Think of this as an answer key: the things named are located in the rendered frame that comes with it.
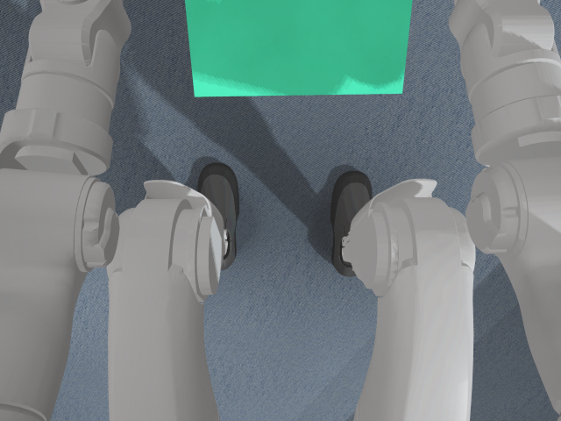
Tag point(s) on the robot right foot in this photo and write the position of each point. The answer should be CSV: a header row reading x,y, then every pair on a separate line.
x,y
351,192

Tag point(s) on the left robot forearm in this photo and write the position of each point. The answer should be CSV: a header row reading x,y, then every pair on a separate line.
x,y
68,88

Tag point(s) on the robot right upper arm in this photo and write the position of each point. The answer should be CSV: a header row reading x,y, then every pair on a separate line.
x,y
515,213

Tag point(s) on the robot left upper arm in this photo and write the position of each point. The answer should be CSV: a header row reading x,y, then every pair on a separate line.
x,y
54,229

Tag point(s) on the robot foot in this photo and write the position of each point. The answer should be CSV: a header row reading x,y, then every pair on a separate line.
x,y
351,192
219,184

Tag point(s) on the right robot forearm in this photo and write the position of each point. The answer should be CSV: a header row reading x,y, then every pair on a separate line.
x,y
512,71

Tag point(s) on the robot left foot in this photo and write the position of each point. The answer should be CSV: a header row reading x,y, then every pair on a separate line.
x,y
219,184

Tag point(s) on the carton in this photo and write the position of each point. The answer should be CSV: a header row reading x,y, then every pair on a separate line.
x,y
298,47

